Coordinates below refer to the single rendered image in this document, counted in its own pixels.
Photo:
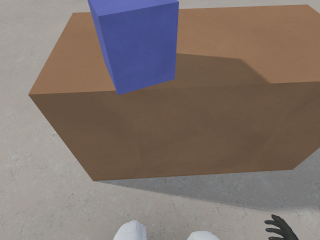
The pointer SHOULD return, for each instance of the carton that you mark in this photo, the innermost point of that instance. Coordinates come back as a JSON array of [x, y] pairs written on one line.
[[138, 40]]

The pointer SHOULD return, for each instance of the right robot hand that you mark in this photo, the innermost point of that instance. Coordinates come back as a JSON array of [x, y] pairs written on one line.
[[285, 231]]

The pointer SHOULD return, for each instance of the robot left thigh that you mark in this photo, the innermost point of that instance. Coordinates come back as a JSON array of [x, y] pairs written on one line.
[[131, 231]]

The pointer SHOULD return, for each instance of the pedestal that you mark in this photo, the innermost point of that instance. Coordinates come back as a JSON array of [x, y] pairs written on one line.
[[245, 98]]

